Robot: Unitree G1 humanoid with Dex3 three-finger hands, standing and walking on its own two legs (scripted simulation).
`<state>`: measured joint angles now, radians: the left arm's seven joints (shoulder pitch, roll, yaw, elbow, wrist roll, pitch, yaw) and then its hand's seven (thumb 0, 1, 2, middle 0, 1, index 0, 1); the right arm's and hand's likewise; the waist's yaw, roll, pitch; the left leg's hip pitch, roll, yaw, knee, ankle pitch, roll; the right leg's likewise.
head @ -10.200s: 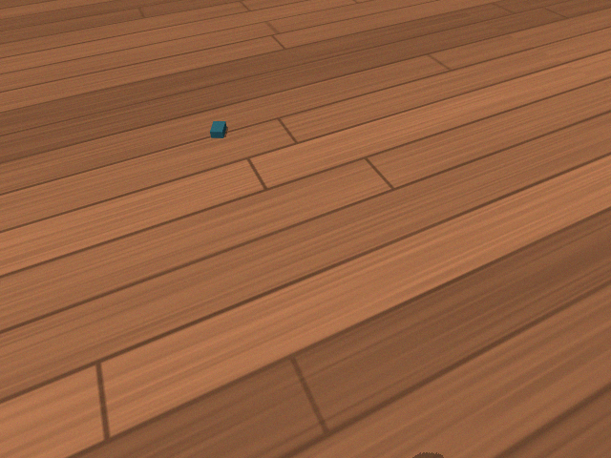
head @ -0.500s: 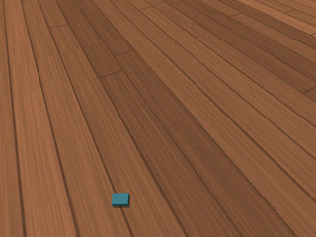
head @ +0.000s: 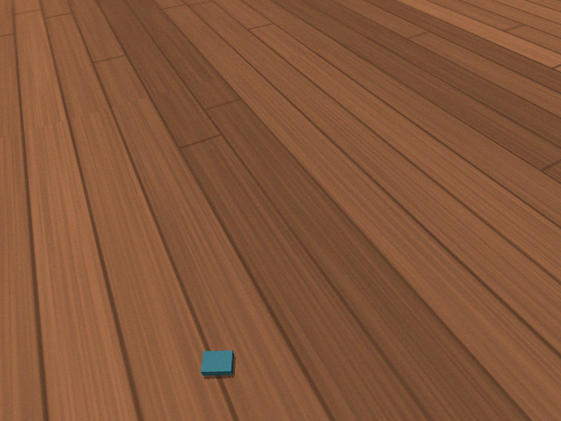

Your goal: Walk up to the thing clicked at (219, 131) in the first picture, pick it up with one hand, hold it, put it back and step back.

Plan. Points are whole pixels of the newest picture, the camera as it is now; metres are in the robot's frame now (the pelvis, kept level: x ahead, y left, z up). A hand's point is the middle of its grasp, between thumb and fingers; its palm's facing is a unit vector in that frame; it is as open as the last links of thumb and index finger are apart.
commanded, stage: walk up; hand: left
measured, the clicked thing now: (217, 362) +0.45 +0.25 -0.76
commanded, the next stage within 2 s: stand in 2.00 s
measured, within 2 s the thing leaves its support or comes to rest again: neither
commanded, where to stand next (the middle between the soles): +0.09 +0.03 m, yaw +0 degrees
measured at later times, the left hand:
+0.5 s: hand out of the picture +0.14 +0.29 -0.15, palm faces -0.08 -0.92 -0.39, open 7.4 cm
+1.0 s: hand out of the picture +0.16 +0.30 -0.15, palm faces -0.05 -0.94 -0.33, open 7.4 cm
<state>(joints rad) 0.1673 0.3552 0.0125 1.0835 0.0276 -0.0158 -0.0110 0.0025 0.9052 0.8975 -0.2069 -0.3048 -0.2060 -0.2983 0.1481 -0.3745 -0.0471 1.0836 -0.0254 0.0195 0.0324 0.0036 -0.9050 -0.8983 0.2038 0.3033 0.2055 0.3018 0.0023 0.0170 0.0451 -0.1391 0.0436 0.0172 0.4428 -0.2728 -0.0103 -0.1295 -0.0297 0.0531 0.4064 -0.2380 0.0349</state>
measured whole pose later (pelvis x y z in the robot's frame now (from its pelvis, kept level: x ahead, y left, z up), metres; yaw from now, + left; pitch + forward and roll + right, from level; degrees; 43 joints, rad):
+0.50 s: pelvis +0.05 +0.04 -0.01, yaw -2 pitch -3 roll +0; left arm 0.18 0.35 0.01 0.96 0.03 -0.03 0.01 0.00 0.90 0.90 -0.21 -0.31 -0.21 -0.30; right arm 0.17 -0.38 -0.05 0.95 0.00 0.03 0.02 0.01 -0.91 -0.90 0.20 0.30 0.20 0.30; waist 0.00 0.04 0.12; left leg -0.23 0.01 -0.02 0.63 -0.45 0.01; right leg -0.14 -0.05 0.02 0.49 -0.30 0.03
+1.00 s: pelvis +0.06 +0.05 +0.00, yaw -2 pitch -3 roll +0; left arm 0.07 0.35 0.00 1.10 0.01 0.01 -0.02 0.00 0.91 0.90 -0.21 -0.30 -0.20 -0.30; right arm 0.06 -0.34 -0.01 1.06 0.01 -0.01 0.01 0.00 -0.90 -0.90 0.20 0.30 0.21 0.30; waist 0.01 0.00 0.09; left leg -0.12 0.02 0.00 0.37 -0.19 -0.01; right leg -0.09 -0.04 0.02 0.36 -0.21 0.04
